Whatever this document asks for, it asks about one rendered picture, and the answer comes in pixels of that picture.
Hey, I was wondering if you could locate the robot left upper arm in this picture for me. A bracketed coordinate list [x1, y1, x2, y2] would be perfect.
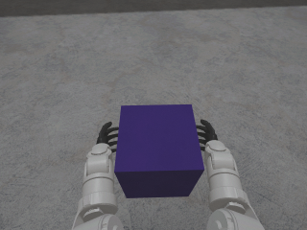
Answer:
[73, 214, 124, 230]

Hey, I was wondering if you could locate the right robot hand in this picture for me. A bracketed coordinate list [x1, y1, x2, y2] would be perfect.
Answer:
[196, 119, 218, 151]

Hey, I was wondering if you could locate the robot right upper arm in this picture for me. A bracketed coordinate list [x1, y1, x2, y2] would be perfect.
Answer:
[206, 208, 265, 230]

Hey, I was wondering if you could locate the carton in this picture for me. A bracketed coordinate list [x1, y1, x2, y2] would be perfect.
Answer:
[114, 104, 204, 198]

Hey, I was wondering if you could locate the left robot hand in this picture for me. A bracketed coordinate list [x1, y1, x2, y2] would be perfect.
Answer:
[96, 122, 119, 153]

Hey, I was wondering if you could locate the robot left forearm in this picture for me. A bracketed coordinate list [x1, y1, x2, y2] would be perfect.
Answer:
[71, 143, 118, 230]

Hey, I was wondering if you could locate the robot right forearm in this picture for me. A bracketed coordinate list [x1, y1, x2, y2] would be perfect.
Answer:
[204, 140, 261, 223]

